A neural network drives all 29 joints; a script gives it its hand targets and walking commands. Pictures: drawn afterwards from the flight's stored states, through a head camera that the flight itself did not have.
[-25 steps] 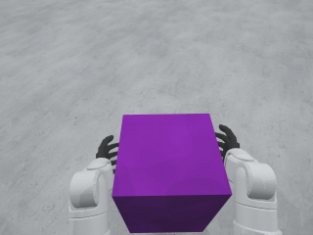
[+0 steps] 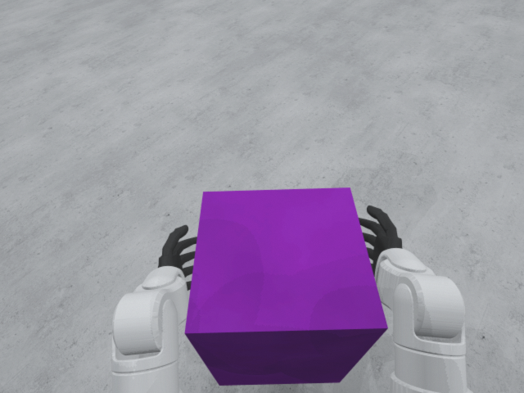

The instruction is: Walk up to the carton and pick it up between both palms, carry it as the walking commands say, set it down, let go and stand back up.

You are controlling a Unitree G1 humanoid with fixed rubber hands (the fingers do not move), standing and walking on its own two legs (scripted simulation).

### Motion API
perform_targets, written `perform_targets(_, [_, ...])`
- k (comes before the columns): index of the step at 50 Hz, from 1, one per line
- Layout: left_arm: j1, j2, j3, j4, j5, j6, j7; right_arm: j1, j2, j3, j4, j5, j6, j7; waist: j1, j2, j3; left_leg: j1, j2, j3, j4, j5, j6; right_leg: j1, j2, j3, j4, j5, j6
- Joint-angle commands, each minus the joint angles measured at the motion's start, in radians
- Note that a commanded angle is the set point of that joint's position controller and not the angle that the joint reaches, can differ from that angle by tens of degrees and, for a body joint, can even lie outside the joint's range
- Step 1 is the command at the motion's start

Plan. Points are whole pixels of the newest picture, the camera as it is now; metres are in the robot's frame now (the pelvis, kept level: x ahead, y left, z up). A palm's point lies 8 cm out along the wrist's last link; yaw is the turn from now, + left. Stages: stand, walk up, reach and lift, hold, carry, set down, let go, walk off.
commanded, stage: carry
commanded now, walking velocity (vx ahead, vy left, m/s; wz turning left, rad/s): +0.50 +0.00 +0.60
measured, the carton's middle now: (278, 296) +0.26 -0.01 +0.00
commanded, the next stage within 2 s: none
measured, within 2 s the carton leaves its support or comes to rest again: neither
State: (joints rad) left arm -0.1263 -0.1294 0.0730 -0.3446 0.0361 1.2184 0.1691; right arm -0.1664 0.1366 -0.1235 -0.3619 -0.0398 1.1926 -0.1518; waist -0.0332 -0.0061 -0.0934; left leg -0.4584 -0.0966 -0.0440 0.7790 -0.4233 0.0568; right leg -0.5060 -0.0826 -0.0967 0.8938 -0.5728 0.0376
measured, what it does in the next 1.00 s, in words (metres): walks ahead, turning left: left foot, then right foot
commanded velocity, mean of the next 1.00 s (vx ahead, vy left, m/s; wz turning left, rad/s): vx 0.50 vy -0.19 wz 0.02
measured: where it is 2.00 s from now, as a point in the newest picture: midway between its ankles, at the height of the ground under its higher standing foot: (275, 145)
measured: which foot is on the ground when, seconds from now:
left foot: down 0.00-0.02, up 0.04-0.28, down 0.30-0.58, up 0.60-1.00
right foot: down 0.00-0.34, up 0.36-0.54, down 0.56-1.00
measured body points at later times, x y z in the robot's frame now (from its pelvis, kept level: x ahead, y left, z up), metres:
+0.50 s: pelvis +0.44 -0.05 -0.01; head +0.49 -0.09 +0.44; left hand +0.70 +0.11 +0.06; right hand +0.74 -0.18 +0.05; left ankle +0.31 +0.08 -0.70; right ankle +0.41 -0.15 -0.60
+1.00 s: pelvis +0.85 -0.11 +0.03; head +0.88 -0.15 +0.47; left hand +1.07 +0.10 +0.12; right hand +1.17 -0.17 +0.11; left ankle +0.88 +0.07 -0.65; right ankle +0.67 -0.17 -0.70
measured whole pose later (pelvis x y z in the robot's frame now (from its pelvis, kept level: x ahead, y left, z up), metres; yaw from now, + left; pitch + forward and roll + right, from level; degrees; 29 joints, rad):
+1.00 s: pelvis +0.85 -0.11 +0.03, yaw +17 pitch +5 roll +7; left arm -0.06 -0.13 0.08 -0.49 0.01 1.17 0.17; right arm -0.17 0.14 -0.07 -0.46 -0.03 1.17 -0.15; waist 0.01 -0.01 -0.06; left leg -0.62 0.02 0.15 0.82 -0.19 0.00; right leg 0.04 -0.02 -0.14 0.33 -0.46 -0.09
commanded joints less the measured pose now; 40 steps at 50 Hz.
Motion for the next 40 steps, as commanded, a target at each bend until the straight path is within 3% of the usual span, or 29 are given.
perform_targets(1, [-0.437,-0.903,-0.557,-0.303,-0.327,-0.125,-0.140,-0.407,0.932,0.750,-0.235,0.389,-0.046,0.136,0.058,-0.336,-0.447,-0.463,0.044,0.097,0.364,-0.120,0.004,0.951,-0.512,0.510,-0.607,0.664,-0.088])
perform_targets(2, [-0.474,-0.914,-0.567,-0.352,-0.324,-0.136,-0.135,-0.466,0.956,0.784,-0.267,0.392,-0.054,0.133,0.069,-0.289,-0.439,-0.565,0.105,0.066,0.500,-0.099,-0.020,1.020,-0.495,0.500,-0.513,0.991,-0.133])
perform_targets(3, [-0.442,-0.899,-0.549,-0.328,-0.307,-0.130,-0.133,-0.485,0.933,0.784,-0.275,0.391,-0.054,0.128,0.071,-0.191,-0.394,-0.597,0.107,0.068,0.556,-0.061,-0.022,1.051,-0.417,0.360,-0.415,1.291,-0.079])
perform_targets(5, [-0.450,-0.878,-0.562,-0.339,-0.314,-0.120,-0.132,-0.467,0.912,0.761,-0.289,0.371,-0.061,0.120,0.077,-0.129,-0.300,-0.694,0.105,0.139,0.499,-0.049,-0.018,1.133,-0.331,0.188,-0.383,1.373,-0.024])
perform_targets(9, [-0.385,-0.791,-0.556,-0.328,-0.329,-0.095,-0.138,-0.372,0.892,0.734,-0.224,0.330,-0.038,0.083,0.083,-0.230,-0.200,-0.648,0.049,0.292,0.293,0.012,-0.028,1.100,-0.196,0.004,-0.465,1.543,-0.012])
perform_targets(11, [-0.366,-0.757,-0.558,-0.308,-0.332,-0.073,-0.141,-0.333,0.862,0.713,-0.201,0.304,-0.021,0.071,0.064,-0.198,-0.192,-0.336,-0.029,0.441,-0.031,0.149,-0.020,0.902,-0.082,-0.178,-0.438,1.806,0.024])
perform_targets(12, [-0.349,-0.745,-0.558,-0.293,-0.331,-0.060,-0.141,-0.311,0.843,0.698,-0.183,0.288,-0.012,0.068,0.060,-0.194,-0.208,-0.172,-0.107,0.534,-0.176,0.261,-0.031,0.833,-0.033,-0.229,-0.351,1.979,0.038])
perform_targets(13, [-0.336,-0.741,-0.557,-0.285,-0.331,-0.051,-0.141,-0.300,0.829,0.684,-0.171,0.277,-0.006,0.064,0.057,-0.189,-0.226,-0.046,-0.170,0.605,-0.268,0.389,-0.040,0.799,-0.019,-0.226,-0.242,2.071,0.038])
perform_targets(14, [-0.331,-0.748,-0.554,-0.284,-0.330,-0.043,-0.140,-0.271,0.813,0.673,-0.158,0.273,0.000,0.058,0.024,-0.184,-0.336,0.220,-0.181,0.566,-0.275,0.461,-0.004,0.698,-0.023,-0.219,-0.010,2.047,0.056])
perform_targets(15, [-0.344,-0.741,-0.542,-0.273,-0.328,-0.040,-0.139,-0.260,0.809,0.672,-0.162,0.278,0.006,0.057,-0.053,-0.196,-0.451,0.657,-0.047,0.233,-0.281,0.557,0.141,0.344,-0.033,-0.185,0.406,1.959,0.142])
perform_targets(16, [-0.351,-0.732,-0.529,-0.264,-0.322,-0.040,-0.143,-0.286,0.815,0.677,-0.156,0.292,0.006,0.062,-0.066,0.141,-0.516,1.032,0.372,-0.441,-0.183,1.419,0.367,-0.154,0.120,-0.039,0.875,0.735,0.182])
perform_targets(17, [-0.412,-0.751,-0.520,-0.284,-0.305,-0.051,-0.147,-0.365,0.839,0.693,-0.168,0.289,-0.003,0.062,-0.053,0.309,-0.503,1.187,0.546,-0.768,-0.195,1.540,0.492,-0.447,0.236,0.198,1.123,-0.102,0.144])
perform_targets(18, [-0.446,-0.779,-0.540,-0.304,-0.327,-0.073,-0.143,-0.378,0.856,0.713,-0.186,0.307,-0.014,0.067,-0.059,0.232,-0.414,1.162,0.536,-0.725,-0.192,1.418,0.443,-0.646,0.153,0.372,1.214,-0.274,0.088])
perform_targets(20, [-0.420,-0.851,-0.548,-0.310,-0.347,-0.093,-0.150,-0.341,0.924,0.749,-0.222,0.346,-0.026,0.073,-0.061,0.017,-0.275,1.042,0.515,-0.693,-0.187,1.142,0.279,-0.823,0.066,0.441,0.985,-0.430,-0.006])
perform_targets(21, [-0.389,-0.874,-0.534,-0.311,-0.339,-0.109,-0.153,-0.341,0.965,0.772,-0.254,0.363,-0.038,0.078,-0.050,-0.068,-0.227,0.961,0.492,-0.635,-0.183,1.053,0.209,-0.822,0.022,0.411,0.760,-0.441,-0.032])
perform_targets(22, [-0.349,-0.889,-0.523,-0.305,-0.329,-0.122,-0.153,-0.359,0.974,0.784,-0.289,0.374,-0.049,0.086,-0.038,-0.072,-0.213,0.863,0.496,-0.581,-0.192,0.929,0.149,-0.772,-0.029,0.395,0.529,-0.377,-0.048])
perform_targets(23, [-0.335,-0.881,-0.512,-0.314,-0.322,-0.134,-0.151,-0.409,0.959,0.799,-0.338,0.389,-0.060,0.095,-0.013,-0.052,-0.245,0.705,0.508,-0.476,-0.249,0.783,0.111,-0.555,-0.065,0.315,0.213,-0.165,-0.048])
perform_targets(24, [-0.325,-0.866,-0.519,-0.327,-0.319,-0.141,-0.146,-0.431,0.931,0.800,-0.355,0.393,-0.065,0.102,0.017,0.030,-0.280,0.458,0.449,-0.270,-0.302,0.655,0.051,-0.169,-0.039,0.183,-0.082,0.152,-0.036])
perform_targets(25, [-0.327,-0.867,-0.531,-0.337,-0.324,-0.146,-0.137,-0.420,0.905,0.790,-0.358,0.397,-0.067,0.113,0.042,0.145,-0.300,0.284,0.334,-0.055,-0.278,0.608,-0.009,0.130,0.018,0.060,-0.286,0.423,-0.029])
perform_targets(26, [-0.336,-0.878,-0.544,-0.330,-0.321,-0.143,-0.133,-0.348,0.889,0.777,-0.320,0.390,-0.063,0.122,0.064,0.213,-0.357,0.172,0.272,0.047,-0.167,0.650,-0.040,0.404,0.051,-0.002,-0.363,0.662,-0.027])
perform_targets(27, [-0.357,-0.889,-0.559,-0.347,-0.310,-0.143,-0.131,-0.311,0.883,0.766,-0.301,0.388,-0.064,0.134,0.080,0.211,-0.424,0.062,0.233,0.082,0.000,0.666,-0.039,0.618,0.062,-0.020,-0.342,0.681,-0.040])
perform_targets(28, [-0.349,-0.904,-0.570,-0.334,-0.302,-0.142,-0.127,-0.318,0.866,0.745,-0.298,0.379,-0.062,0.138,0.085,0.074,-0.476,-0.031,0.150,0.111,0.190,0.251,-0.033,0.728,0.006,0.029,-0.394,0.687,-0.068])
perform_targets(29, [-0.333,-0.866,-0.566,-0.299,-0.288,-0.130,-0.123,-0.318,0.837,0.724,-0.277,0.363,-0.052,0.136,0.064,-0.216,-0.487,-0.151,0.059,0.120,0.429,-0.050,-0.054,0.750,-0.229,0.411,-0.477,0.600,-0.121])
perform_targets(30, [-0.329,-0.860,-0.574,-0.313,-0.286,-0.133,-0.122,-0.343,0.844,0.767,-0.305,0.377,-0.052,0.139,0.068,-0.332,-0.532,-0.216,0.062,0.053,0.597,-0.101,-0.054,0.818,-0.278,0.621,-0.492,0.833,-0.197])
perform_targets(31, [-0.362,-0.859,-0.563,-0.338,-0.302,-0.136,-0.122,-0.391,0.859,0.771,-0.323,0.389,-0.056,0.136,0.062,-0.249,-0.456,-0.255,0.107,0.034,0.652,-0.072,-0.058,0.796,-0.262,0.536,-0.452,0.998,-0.195])
perform_targets(32, [-0.348,-0.858,-0.566,-0.343,-0.304,-0.135,-0.126,-0.351,0.886,0.763,-0.304,0.379,-0.061,0.133,0.057,-0.202,-0.462,-0.356,0.131,0.036,0.658,-0.066,-0.066,0.903,-0.257,0.450,-0.405,1.267,-0.162])
perform_targets(33, [-0.329,-0.862,-0.563,-0.340,-0.304,-0.137,-0.129,-0.321,0.907,0.758,-0.291,0.375,-0.065,0.133,0.061,-0.182,-0.504,-0.384,0.142,0.042,0.638,-0.061,-0.073,0.944,-0.249,0.395,-0.364,1.418,-0.164])
perform_targets(36, [-0.342,-0.903,-0.585,-0.367,-0.320,-0.154,-0.140,-0.317,0.937,0.784,-0.301,0.375,-0.081,0.141,0.063,-0.176,-0.461,-0.385,0.150,0.089,0.459,-0.063,-0.068,0.943,-0.181,0.298,-0.389,1.378,-0.160])
perform_targets(40, [-0.406,-0.861,-0.631,-0.422,-0.354,-0.141,-0.149,-0.304,0.917,0.752,-0.278,0.335,-0.087,0.119,0.064,-0.097,-0.363,-0.414,0.125,0.166,0.308,0.031,-0.053,0.926,-0.167,0.185,-0.492,1.358,-0.088])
